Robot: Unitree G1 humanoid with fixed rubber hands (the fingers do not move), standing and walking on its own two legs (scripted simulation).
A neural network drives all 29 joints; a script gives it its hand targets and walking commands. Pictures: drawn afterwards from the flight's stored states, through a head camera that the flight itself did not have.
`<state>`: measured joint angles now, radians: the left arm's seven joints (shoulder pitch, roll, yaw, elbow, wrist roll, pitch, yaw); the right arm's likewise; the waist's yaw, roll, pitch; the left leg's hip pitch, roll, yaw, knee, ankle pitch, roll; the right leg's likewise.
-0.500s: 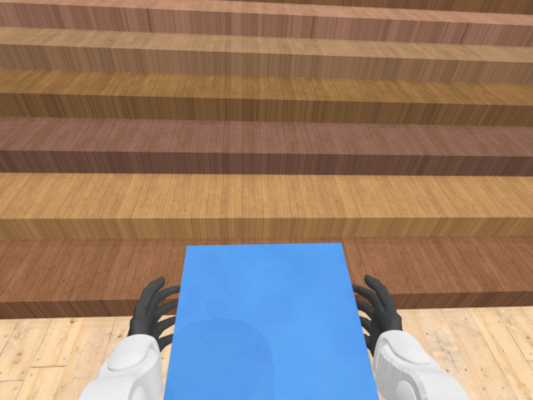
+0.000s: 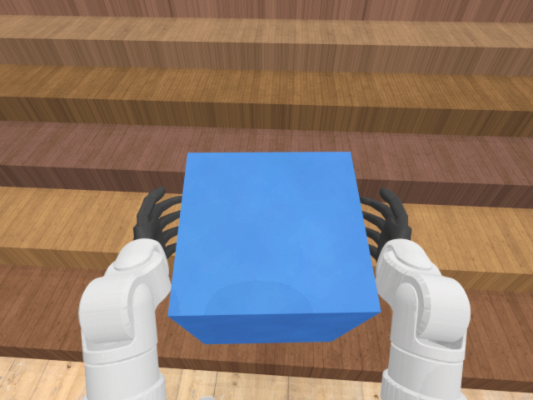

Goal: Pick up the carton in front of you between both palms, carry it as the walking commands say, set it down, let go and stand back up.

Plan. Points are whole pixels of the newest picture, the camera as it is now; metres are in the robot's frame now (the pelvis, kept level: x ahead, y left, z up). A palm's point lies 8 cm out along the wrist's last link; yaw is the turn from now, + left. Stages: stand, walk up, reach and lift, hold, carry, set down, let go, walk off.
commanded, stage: carry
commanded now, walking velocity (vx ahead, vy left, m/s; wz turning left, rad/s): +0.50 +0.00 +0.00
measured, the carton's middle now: (269, 259) +0.33 +0.01 +0.06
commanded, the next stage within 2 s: none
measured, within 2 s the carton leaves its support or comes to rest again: neither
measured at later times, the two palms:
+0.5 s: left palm (204, 105) +0.68 +0.16 +0.10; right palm (353, 106) +0.66 -0.15 +0.12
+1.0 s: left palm out of the picture +1.02 +0.15 +0.32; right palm out of the picture +1.02 -0.16 +0.30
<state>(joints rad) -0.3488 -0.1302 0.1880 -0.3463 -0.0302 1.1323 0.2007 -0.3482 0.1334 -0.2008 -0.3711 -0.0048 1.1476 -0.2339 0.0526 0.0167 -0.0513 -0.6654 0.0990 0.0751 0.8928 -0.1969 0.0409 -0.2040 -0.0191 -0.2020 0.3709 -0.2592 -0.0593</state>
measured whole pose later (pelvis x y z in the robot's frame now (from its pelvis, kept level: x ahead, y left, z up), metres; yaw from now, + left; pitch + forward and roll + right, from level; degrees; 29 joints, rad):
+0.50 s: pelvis +0.33 +0.02 +0.00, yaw +0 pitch +6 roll -2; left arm -0.46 -0.15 0.28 -0.34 0.00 1.04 0.24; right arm -0.45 0.15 -0.24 -0.33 0.06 1.03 -0.20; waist -0.09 -0.02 0.07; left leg -0.16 0.01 0.09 0.40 -0.35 0.04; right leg -1.13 -0.06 -0.08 1.78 -0.55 -0.11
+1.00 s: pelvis +0.68 +0.00 +0.13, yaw +0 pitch +4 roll +3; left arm -0.59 -0.10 0.27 -0.19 -0.04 1.15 0.22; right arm -0.58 0.11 -0.28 -0.22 -0.06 1.15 -0.24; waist 0.06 0.00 -0.07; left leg -1.11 0.07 0.16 1.42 -0.37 0.13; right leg 0.00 -0.05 -0.10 0.25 -0.30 -0.05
